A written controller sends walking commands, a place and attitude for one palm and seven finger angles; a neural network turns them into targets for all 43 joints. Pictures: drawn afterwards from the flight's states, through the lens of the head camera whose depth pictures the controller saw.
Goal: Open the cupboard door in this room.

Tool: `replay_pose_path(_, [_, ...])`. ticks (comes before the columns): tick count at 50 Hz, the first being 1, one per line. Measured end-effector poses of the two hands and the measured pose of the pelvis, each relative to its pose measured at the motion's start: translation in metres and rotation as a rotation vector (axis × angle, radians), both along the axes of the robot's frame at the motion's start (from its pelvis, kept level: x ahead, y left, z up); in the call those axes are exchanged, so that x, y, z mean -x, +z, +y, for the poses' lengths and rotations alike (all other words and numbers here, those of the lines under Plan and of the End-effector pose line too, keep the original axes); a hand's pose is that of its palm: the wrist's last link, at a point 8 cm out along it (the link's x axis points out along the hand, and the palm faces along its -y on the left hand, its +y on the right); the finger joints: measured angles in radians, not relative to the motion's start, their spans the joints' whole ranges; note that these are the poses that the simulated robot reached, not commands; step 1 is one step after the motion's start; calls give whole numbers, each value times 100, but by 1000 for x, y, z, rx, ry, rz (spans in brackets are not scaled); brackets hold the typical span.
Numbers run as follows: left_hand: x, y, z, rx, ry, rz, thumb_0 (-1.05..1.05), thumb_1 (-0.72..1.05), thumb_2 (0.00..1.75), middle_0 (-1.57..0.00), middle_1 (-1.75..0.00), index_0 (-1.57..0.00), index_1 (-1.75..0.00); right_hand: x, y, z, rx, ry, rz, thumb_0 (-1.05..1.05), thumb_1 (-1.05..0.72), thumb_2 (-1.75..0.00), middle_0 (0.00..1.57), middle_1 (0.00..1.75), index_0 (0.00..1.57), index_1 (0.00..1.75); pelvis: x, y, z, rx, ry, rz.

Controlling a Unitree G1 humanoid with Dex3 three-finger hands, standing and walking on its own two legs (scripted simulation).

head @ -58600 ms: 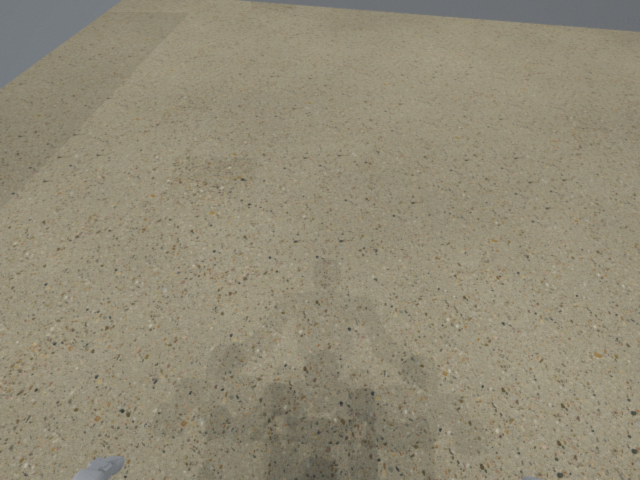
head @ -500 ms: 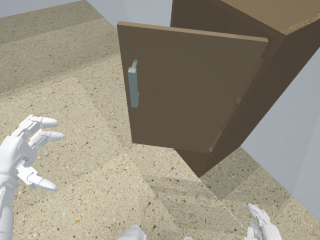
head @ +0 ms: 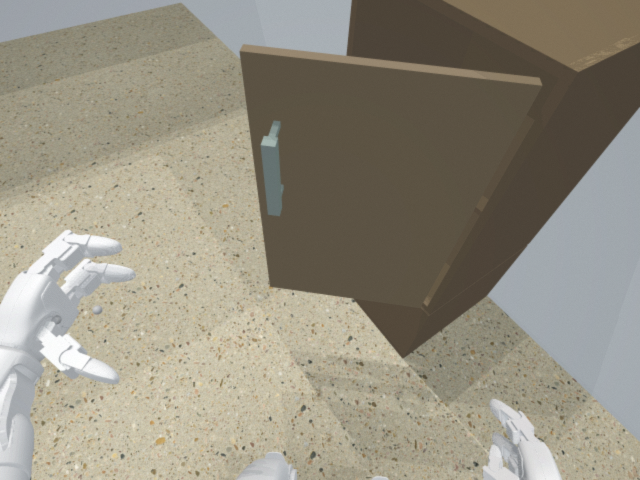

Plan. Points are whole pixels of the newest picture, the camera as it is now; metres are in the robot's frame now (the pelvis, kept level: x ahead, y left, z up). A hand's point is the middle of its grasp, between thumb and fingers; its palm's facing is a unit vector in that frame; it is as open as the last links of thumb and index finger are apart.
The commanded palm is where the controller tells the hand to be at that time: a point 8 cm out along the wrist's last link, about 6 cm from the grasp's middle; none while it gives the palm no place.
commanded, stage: move the hooked fingers beside the handle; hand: left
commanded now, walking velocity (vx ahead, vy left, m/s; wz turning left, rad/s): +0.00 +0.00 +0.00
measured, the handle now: (275, 170) +0.54 +0.10 +0.05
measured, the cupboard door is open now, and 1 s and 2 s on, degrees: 47 47 47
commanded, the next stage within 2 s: none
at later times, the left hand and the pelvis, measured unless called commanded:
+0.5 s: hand (151, 258) +0.36 +0.23 +0.06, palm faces -0.09 -1.00 -0.04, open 14.0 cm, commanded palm +0.34 +0.28 +0.06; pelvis +0.00 -0.01 +0.00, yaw -1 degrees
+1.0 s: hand (192, 220) +0.43 +0.20 +0.06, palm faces -0.08 -1.00 -0.02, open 14.0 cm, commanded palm +0.41 +0.25 +0.05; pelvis +0.01 -0.01 -0.01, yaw -1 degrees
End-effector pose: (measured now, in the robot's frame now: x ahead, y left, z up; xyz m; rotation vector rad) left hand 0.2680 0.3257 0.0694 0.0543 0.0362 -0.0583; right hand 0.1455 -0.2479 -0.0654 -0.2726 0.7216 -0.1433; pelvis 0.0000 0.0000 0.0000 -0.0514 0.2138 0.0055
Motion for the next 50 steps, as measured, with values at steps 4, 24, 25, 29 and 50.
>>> replay_pose_path(4, [-6, -3, -2, 14, 4, -4, -1, -50, 30, -30, -120, -30, -120, 1, -2, -2, 10, 5, 11, 2, -90, -90, 20, 30, 20, 30, 2, -1, -2, 0, 5, 2])
replay_pose_path(24, [-75, -5, -34, 18, -25, -4, -1, -50, 30, -30, -120, -30, -120, 41, -18, -22, 13, -98, 167, 2, -91, -90, 20, 30, 20, 30, -4, -3, -7, -9, -19, 35])
replay_pose_path(25, [-76, -5, -36, 17, -27, -6, -1, -50, 30, -30, -120, -30, -120, 43, -19, -22, 11, -103, 175, 2, -91, -90, 20, 30, 20, 30, -5, -3, -7, -10, -20, 37])
replay_pose_path(29, [-82, -7, -42, 22, -29, -5, -1, -50, 30, -30, -120, -30, -120, 49, -22, -24, 6, -116, 206, 2, -91, -90, 20, 30, 20, 30, -7, -3, -8, -12, -22, 42])
replay_pose_path(50, [-145, -13, -69, 35, -17, 3, -1, -50, 30, -30, -120, -30, -120, 71, -37, -30, 4, -158, 334, 1, -91, -90, 20, 29, 20, 30, -6, -10, -11, -13, -26, 83])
